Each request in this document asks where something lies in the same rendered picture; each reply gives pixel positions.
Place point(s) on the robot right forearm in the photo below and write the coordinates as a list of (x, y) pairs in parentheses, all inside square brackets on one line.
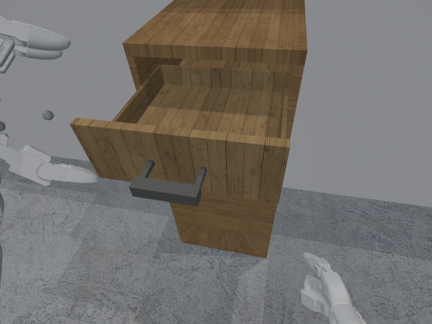
[(344, 314)]

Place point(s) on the handle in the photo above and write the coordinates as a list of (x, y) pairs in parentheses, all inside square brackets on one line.
[(173, 192)]

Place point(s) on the robot left hand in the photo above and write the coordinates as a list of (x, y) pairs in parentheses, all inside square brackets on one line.
[(26, 40)]

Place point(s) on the cabinet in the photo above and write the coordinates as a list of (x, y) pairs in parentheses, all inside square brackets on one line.
[(239, 34)]

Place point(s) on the drawer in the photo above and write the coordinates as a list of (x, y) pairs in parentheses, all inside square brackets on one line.
[(232, 121)]

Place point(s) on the robot right hand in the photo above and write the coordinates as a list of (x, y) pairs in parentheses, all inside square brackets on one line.
[(322, 295)]

